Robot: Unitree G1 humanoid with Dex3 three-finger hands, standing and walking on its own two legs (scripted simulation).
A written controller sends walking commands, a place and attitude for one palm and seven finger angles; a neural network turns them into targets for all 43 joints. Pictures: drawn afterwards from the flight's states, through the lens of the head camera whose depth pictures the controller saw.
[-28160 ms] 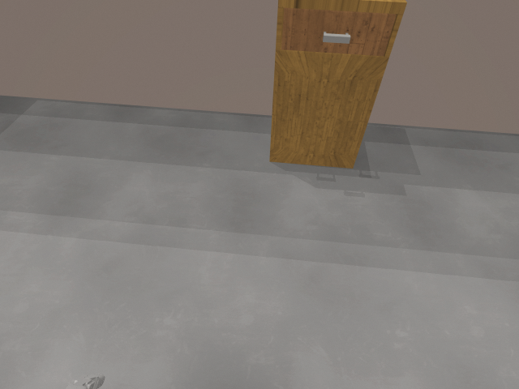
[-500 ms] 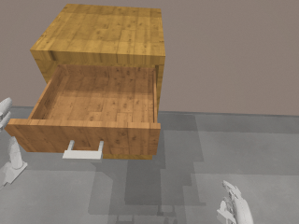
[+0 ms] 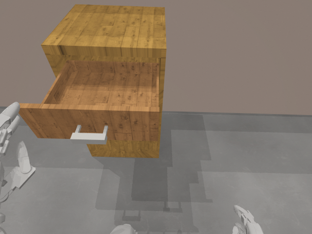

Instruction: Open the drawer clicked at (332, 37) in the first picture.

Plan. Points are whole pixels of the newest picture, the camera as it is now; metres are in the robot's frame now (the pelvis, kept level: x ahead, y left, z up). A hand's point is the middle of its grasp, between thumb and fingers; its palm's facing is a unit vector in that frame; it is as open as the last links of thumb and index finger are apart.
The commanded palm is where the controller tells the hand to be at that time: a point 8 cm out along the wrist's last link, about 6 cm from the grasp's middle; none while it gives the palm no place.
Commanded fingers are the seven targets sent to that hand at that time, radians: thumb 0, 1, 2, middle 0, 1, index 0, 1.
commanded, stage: step back with the hand held close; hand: left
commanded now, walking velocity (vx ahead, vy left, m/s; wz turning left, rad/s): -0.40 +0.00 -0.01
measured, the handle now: (90, 133) +0.41 +0.24 -0.02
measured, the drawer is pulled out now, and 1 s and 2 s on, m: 0.30 0.30 0.30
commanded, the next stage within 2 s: stop stepping back and stand still in 0.10 s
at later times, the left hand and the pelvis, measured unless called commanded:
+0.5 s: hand out of the picture +0.08 +0.21 +0.18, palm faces +0.38 -0.82 -0.42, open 7.4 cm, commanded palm +0.03 +0.26 +0.19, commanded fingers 0.00 0.90 0.90 -0.20 -0.30 -0.20 -0.30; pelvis -0.10 -0.02 +0.01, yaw +0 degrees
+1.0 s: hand out of the picture +0.06 +0.21 +0.17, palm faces +0.39 -0.83 -0.41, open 7.4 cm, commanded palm none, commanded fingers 0.00 0.90 0.90 -0.20 -0.30 -0.20 -0.30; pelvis -0.12 -0.02 +0.01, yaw +2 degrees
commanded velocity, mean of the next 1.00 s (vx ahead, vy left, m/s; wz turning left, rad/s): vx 0.04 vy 0.02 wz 0.00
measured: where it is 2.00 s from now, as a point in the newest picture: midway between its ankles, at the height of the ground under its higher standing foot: outside the picture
